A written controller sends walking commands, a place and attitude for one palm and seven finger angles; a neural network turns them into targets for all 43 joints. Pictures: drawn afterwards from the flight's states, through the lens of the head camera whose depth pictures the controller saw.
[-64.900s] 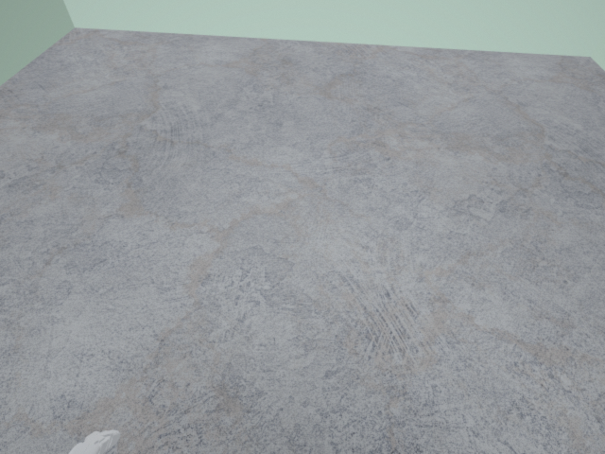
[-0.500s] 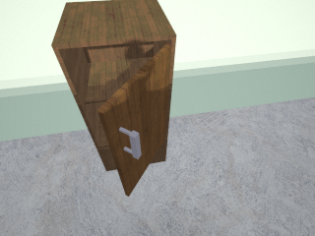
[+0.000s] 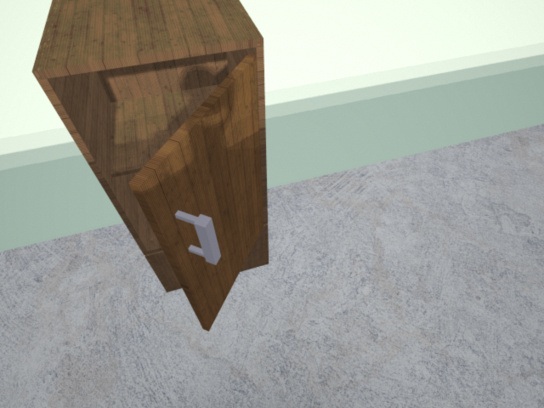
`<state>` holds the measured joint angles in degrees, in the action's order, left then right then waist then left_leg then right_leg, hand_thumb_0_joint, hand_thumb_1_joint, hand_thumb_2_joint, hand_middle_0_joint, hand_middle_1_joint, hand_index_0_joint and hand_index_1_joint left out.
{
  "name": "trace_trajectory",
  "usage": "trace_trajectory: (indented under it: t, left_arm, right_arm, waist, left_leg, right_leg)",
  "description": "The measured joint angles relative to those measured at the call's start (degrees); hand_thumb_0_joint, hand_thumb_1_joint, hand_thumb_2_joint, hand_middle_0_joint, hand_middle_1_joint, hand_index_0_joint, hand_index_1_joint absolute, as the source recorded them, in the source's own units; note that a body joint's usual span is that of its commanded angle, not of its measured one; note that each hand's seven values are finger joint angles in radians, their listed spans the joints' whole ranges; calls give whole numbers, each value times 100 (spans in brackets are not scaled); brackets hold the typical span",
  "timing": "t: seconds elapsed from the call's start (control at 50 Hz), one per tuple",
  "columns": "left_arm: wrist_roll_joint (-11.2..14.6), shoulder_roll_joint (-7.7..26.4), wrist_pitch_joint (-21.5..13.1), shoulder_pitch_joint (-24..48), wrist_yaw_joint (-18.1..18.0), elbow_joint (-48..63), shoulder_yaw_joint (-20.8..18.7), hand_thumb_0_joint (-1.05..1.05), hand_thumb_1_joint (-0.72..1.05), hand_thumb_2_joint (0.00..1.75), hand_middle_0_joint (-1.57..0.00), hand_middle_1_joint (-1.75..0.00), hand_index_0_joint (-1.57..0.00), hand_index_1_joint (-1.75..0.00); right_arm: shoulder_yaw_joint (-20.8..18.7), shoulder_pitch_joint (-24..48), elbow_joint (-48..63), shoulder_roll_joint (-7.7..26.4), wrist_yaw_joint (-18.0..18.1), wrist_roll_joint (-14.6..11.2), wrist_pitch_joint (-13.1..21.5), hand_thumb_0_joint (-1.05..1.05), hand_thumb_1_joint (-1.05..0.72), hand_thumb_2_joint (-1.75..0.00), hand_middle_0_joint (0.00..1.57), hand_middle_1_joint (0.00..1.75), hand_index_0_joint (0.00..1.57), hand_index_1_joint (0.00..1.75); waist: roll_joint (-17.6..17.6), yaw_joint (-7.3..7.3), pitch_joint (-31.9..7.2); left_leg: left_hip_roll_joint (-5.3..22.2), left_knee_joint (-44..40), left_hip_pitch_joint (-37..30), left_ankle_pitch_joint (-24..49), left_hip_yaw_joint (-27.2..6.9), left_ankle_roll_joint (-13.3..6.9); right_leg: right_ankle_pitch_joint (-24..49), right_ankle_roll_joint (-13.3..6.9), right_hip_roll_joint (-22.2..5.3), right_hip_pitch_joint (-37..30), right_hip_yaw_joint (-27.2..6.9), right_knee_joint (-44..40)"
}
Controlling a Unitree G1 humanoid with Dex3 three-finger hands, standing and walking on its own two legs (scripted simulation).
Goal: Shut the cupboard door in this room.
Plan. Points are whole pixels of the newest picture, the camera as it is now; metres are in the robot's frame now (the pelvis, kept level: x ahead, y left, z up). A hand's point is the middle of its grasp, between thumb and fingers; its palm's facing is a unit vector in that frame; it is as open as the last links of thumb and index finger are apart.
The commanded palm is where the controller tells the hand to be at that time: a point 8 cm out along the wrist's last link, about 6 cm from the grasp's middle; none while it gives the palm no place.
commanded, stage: walk to a spot facing it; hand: left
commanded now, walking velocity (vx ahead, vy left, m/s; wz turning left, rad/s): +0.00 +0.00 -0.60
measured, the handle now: (198, 237) +0.39 +0.16 -0.02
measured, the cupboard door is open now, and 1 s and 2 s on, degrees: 50 50 50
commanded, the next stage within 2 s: none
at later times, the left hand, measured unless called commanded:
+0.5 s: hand out of the picture +0.09 +0.15 -0.14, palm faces -0.15 -0.95 -0.29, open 7.4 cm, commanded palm none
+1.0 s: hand (194, 344) +0.24 +0.16 -0.15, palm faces -0.48 -0.84 -0.26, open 7.4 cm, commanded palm none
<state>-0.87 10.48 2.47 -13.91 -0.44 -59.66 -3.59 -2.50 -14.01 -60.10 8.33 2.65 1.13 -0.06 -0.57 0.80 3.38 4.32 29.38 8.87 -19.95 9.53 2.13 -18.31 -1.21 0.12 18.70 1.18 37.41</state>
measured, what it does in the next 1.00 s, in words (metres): steps on the spot, turning right: left foot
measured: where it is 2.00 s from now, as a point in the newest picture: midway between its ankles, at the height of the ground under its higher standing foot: (366, 407)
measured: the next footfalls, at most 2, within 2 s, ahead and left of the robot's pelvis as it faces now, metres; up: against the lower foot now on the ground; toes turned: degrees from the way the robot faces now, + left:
left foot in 0.82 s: +0.13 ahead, +0.09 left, +0.00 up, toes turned -29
right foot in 1.22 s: +0.02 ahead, -0.16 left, +0.00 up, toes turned -50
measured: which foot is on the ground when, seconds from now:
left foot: down 0.00-0.12, up 0.14-0.80, down 0.82-1.00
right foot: down 0.00-0.80, up 0.82-1.00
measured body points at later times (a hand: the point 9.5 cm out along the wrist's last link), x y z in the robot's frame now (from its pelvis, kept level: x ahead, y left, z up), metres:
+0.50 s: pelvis +0.01 -0.05 +0.01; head +0.05 -0.09 +0.46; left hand +0.10 +0.20 -0.12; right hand +0.09 -0.33 -0.13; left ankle +0.06 +0.15 -0.64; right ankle +0.02 -0.09 -0.73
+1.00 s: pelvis +0.06 +0.00 +0.01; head +0.11 -0.01 +0.46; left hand +0.27 +0.21 -0.13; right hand +0.00 -0.26 -0.12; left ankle +0.10 +0.11 -0.73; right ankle -0.02 -0.10 -0.65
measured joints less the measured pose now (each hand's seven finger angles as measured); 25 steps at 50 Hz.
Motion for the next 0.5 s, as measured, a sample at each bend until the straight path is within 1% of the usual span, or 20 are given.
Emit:
trace_trajectory:
  t: [0.04, 0.06, 0.08, 0.1, 0.12, 0.14, 0.18, 0.2, 0.22, 0.24, 0.28, 0.36, 0.5]
  left_arm:
    - [-23, 31, 67, 31, 30, 112, -64, 0, 91, 90, -20, -30, -20, -30]
    - [-33, 35, 86, 50, 45, 169, -92, 0, 91, 90, -20, -30, -20, -30]
    - [-37, 35, 83, 65, 62, 232, -110, 0, 91, 90, -20, -30, -20, -30]
    - [-37, 34, 53, 70, 82, 302, -120, 0, 91, 90, -20, -30, -20, -30]
    - [-39, 57, -10, 57, 100, 388, -119, 0, 91, 90, -20, -30, -20, -30]
    - [-49, 71, -92, 79, 90, 440, -120, 0, 91, 90, -20, -30, -20, -30]
    - [-8, 64, -177, 137, 33, 505, -100, 0, 91, 90, -20, -30, -20, -30]
    - [7, 58, -179, 147, 12, 531, -98, 0, 91, 90, -20, -30, -20, -30]
    - [15, 50, -165, 151, -7, 548, -98, 0, 91, 90, -20, -30, -20, -30]
    - [20, 42, -148, 148, -19, 558, -93, 0, 91, 90, -20, -30, -20, -30]
    - [24, 35, -142, 115, -18, 575, -74, 0, 91, 90, -20, -30, -20, -30]
    - [30, 26, -173, -10, 13, 617, -40, 0, 90, 90, -21, -30, -20, -30]
    - [21, 25, -165, -238, 40, 707, -19, 0, 90, 90, -21, -30, -21, -30]
  right_arm:
    - [-44, -2, 87, 13, -10, 22, 0, 0, -91, -90, 20, 30, 20, 30]
    - [-64, -6, 118, 31, -20, 37, -6, 0, -91, -90, 20, 30, 20, 30]
    - [-81, -11, 142, 61, -32, 49, -19, 0, -91, -90, 20, 30, 20, 30]
    - [-94, -18, 160, 100, -48, 53, -40, 0, -91, -90, 20, 30, 20, 30]
    - [-104, -33, 188, 136, -68, 42, -71, 0, -91, -90, 20, 30, 20, 30]
    - [-116, 4, 206, 174, -88, 18, -124, 0, -91, -90, 20, 30, 20, 30]
    - [-132, 143, 244, 255, -94, -32, -252, 0, -91, -90, 20, 30, 20, 30]
    - [-138, 230, 268, 287, -96, -36, -290, 0, -91, -90, 20, 30, 20, 30]
    - [-145, 322, 306, 317, -102, -30, -307, 0, -91, -90, 20, 30, 20, 30]
    - [-147, 412, 356, 346, -110, -20, -305, 1, -91, -90, 20, 30, 20, 30]
    - [-140, 573, 475, 396, -124, -6, -272, 1, -91, -90, 20, 30, 20, 30]
    - [-121, 829, 682, 488, -128, -8, -230, 0, -91, -90, 20, 30, 20, 30]
    - [-98, 1043, 863, 603, -116, -12, -263, 0, -91, -90, 20, 30, 20, 30]
  waist:
    - [26, 1, 61]
    - [69, -7, 89]
    - [130, -11, 114]
    - [201, -4, 129]
    - [243, 8, 127]
    - [293, 24, 152]
    - [347, 47, 238]
    - [338, 68, 266]
    - [321, 87, 288]
    - [301, 99, 302]
    - [246, 110, 301]
    - [156, 145, 231]
    - [143, 239, 79]
  left_leg:
    - [60, 141, -3, -100, 137, 27]
    - [108, 205, -11, -147, 185, 56]
    - [171, 290, -8, -202, 220, 99]
    - [251, 431, 19, -283, 246, 154]
    - [333, 708, 128, -399, 259, 182]
    - [379, 1293, 371, -652, 126, 180]
    - [204, 2565, 911, -1069, -413, 144]
    - [101, 3052, 1142, -1032, -591, 128]
    - [31, 3375, 1334, -884, -700, 125]
    - [-15, 3553, 1491, -698, -771, 131]
    - [-71, 3627, 1722, -391, -865, 158]
    - [-120, 3439, 1975, -43, -1050, 222]
    - [-153, 3181, 2098, 170, -1310, 285]
  right_leg:
    - [-533, 74, -42, 262, 110, 718]
    - [-695, 100, -69, 320, 199, 897]
    - [-716, 118, -90, 314, 298, 887]
    - [-541, 130, -98, 236, 396, 664]
    - [-93, 89, -95, 120, 435, 280]
    - [-7, -67, -29, 179, 453, 327]
    - [-162, -381, 86, 205, 447, 407]
    - [-165, -471, 133, 167, 404, 305]
    - [-105, -519, 180, 113, 346, 146]
    - [14, -510, 219, 54, 282, -44]
    - [246, -529, 287, -56, 140, -411]
    - [556, -562, 395, -222, -154, -920]
    - [699, -558, 605, -379, -562, -1178]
